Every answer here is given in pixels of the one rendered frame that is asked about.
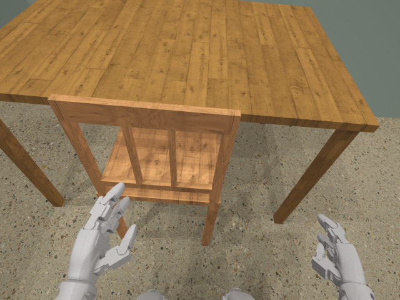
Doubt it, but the robot right hand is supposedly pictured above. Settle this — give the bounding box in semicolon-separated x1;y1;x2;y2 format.
312;214;366;288

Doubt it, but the table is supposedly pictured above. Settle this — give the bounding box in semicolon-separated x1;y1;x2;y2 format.
0;0;380;224

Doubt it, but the robot left hand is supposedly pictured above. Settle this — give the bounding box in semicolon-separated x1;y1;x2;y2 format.
67;182;137;285

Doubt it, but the chair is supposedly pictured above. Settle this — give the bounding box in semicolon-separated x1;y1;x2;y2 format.
47;94;241;246

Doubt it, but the robot right forearm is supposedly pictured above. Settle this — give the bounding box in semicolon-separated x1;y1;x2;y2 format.
339;282;376;300

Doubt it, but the robot left forearm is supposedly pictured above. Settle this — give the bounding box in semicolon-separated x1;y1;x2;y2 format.
55;279;98;300

